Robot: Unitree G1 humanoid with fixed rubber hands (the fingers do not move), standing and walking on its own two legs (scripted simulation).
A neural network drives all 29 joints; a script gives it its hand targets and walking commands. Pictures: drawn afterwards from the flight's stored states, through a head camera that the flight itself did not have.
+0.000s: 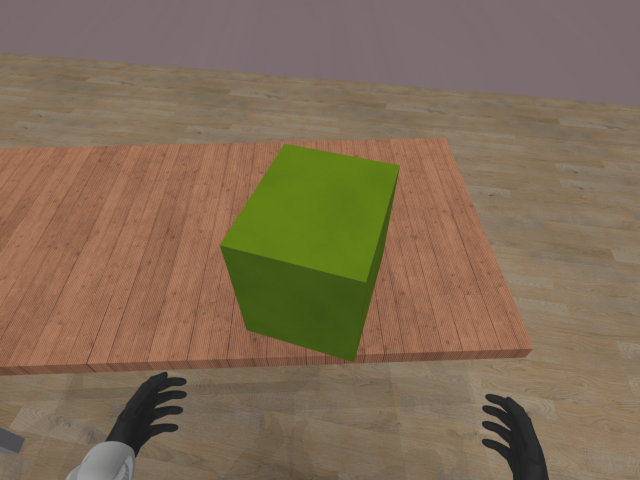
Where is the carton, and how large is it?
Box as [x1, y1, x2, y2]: [220, 144, 399, 361]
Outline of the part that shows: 284,144 220,244 246,329 353,361 382,256 399,165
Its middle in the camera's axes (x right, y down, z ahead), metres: +0.00 +0.02 +0.61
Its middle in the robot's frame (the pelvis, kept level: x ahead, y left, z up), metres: +0.43 +0.04 +0.00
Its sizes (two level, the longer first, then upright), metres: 0.220 0.184 0.220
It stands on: a table, 0.67 m high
